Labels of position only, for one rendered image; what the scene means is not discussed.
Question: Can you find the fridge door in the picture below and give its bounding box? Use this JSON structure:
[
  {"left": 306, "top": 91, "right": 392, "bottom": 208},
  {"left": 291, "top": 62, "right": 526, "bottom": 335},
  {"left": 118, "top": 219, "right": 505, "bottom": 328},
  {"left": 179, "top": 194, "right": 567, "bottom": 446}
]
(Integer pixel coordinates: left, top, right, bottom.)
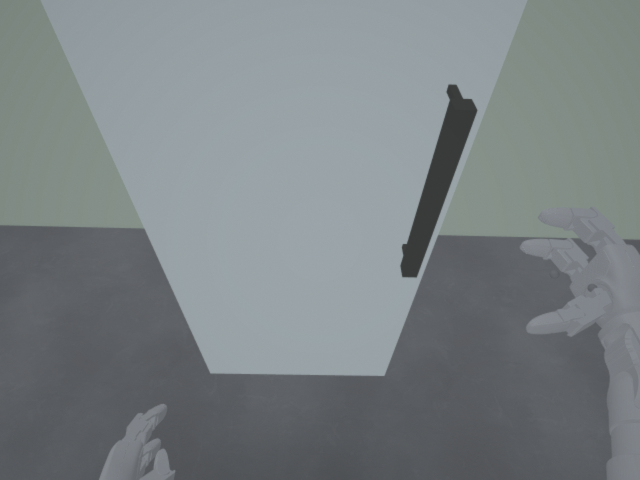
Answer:
[{"left": 41, "top": 0, "right": 527, "bottom": 376}]

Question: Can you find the robot left hand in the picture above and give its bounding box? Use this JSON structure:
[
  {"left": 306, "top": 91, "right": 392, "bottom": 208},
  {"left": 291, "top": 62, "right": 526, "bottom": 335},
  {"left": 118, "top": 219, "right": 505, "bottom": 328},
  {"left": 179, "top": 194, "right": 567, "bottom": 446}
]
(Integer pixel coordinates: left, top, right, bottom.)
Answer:
[{"left": 99, "top": 404, "right": 175, "bottom": 480}]

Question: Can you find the robot right hand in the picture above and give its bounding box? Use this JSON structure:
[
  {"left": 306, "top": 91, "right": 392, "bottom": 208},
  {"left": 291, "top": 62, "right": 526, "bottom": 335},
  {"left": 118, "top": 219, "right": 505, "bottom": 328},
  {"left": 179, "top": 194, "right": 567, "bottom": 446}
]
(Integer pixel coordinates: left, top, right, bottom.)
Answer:
[{"left": 520, "top": 206, "right": 640, "bottom": 337}]

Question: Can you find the right robot forearm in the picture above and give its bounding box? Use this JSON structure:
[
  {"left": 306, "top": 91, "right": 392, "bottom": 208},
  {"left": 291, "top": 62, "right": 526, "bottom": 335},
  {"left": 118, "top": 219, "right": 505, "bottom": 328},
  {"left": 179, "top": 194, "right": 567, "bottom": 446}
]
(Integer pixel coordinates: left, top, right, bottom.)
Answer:
[{"left": 598, "top": 310, "right": 640, "bottom": 480}]

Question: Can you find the handle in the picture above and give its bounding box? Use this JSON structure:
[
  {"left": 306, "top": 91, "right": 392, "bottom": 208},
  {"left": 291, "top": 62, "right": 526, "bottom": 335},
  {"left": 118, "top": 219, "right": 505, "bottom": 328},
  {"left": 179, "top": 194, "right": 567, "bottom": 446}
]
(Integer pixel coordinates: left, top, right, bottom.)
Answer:
[{"left": 400, "top": 85, "right": 477, "bottom": 277}]

